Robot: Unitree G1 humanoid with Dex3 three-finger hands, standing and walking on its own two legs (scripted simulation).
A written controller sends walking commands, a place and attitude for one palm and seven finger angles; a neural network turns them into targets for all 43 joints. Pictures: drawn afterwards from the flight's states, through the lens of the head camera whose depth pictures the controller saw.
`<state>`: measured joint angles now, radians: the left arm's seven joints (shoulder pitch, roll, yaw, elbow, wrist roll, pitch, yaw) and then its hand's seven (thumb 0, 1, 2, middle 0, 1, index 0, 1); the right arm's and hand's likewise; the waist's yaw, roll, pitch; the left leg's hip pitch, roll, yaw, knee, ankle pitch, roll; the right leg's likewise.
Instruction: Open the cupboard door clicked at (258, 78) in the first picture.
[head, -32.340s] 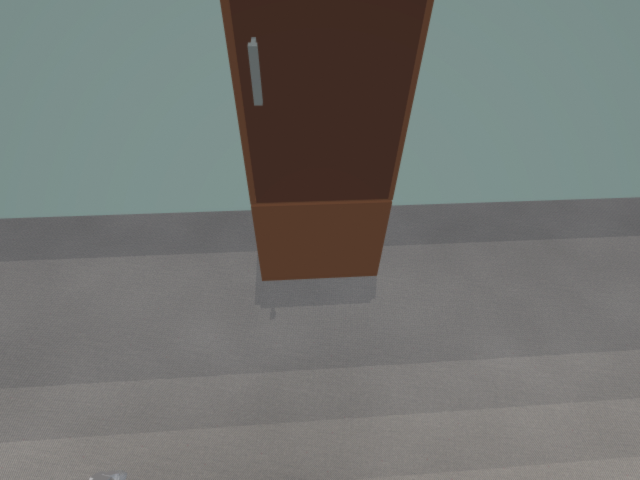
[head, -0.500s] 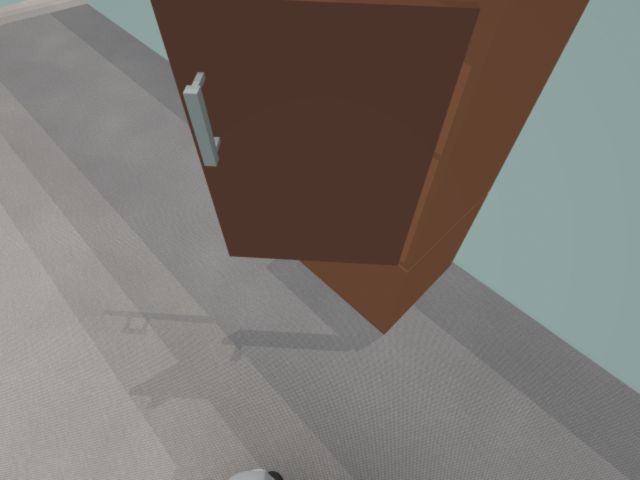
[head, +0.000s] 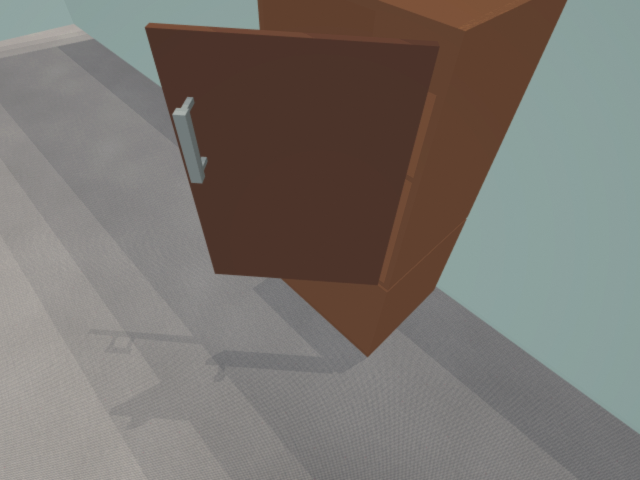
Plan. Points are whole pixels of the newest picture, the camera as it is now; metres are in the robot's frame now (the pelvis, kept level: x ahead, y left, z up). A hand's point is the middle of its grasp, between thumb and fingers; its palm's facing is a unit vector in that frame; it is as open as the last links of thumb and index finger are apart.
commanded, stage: look again from close up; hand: left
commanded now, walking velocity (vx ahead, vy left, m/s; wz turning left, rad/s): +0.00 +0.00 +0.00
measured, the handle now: (193, 141) +0.61 +0.26 +0.08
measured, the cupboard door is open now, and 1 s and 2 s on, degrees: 42 42 42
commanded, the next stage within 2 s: shuffle to correct the standing spot in 0.50 s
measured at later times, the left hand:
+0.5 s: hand out of the picture +0.00 +0.19 -0.18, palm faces -0.01 -0.98 -0.20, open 7.4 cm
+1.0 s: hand out of the picture +0.03 +0.21 -0.20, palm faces +0.01 -0.99 -0.17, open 7.4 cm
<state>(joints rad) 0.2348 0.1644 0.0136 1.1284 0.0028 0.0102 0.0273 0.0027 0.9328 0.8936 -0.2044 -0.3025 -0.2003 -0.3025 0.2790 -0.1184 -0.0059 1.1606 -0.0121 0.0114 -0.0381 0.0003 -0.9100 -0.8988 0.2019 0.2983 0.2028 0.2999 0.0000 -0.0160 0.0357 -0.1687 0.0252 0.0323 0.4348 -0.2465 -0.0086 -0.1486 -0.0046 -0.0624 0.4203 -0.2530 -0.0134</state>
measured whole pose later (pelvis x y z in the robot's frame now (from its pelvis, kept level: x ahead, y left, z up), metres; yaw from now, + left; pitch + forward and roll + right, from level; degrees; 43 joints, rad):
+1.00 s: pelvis +0.05 +0.03 -0.02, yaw -2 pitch +0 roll +0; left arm 0.34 0.17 0.03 1.10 0.03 0.01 0.03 0.00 0.91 0.89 -0.20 -0.30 -0.20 -0.30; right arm 0.32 -0.14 0.01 1.07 -0.02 -0.05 -0.03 0.00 -0.91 -0.90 0.20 0.30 0.20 0.30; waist 0.01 -0.04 0.04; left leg -0.16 -0.02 0.09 0.57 -0.41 0.06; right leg -0.27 -0.05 -0.03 0.79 -0.50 -0.01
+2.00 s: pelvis +0.00 +0.03 +0.00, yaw +1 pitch -3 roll +0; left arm 0.24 0.33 0.01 0.98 0.02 0.00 0.01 0.00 0.90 0.89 -0.21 -0.30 -0.20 -0.30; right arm 0.19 -0.33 -0.02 0.97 -0.02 -0.01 0.01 0.00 -0.91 -0.90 0.21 0.30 0.21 0.30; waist 0.01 0.00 -0.03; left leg -0.21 -0.01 0.05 0.46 -0.21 0.03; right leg -0.23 -0.02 -0.05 0.46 -0.19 -0.01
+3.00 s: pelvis +0.01 +0.06 +0.00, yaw +1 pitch -3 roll +0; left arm 0.26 0.25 -0.01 1.09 0.02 -0.01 0.03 0.00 0.91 0.89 -0.21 -0.30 -0.20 -0.30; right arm 0.17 -0.23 -0.01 1.11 0.00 -0.02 0.00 0.00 -0.91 -0.90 0.21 0.30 0.21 0.30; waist 0.01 -0.03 0.03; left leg -0.16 -0.05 0.07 0.38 -0.18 0.07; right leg -0.18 -0.05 -0.02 0.37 -0.15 0.04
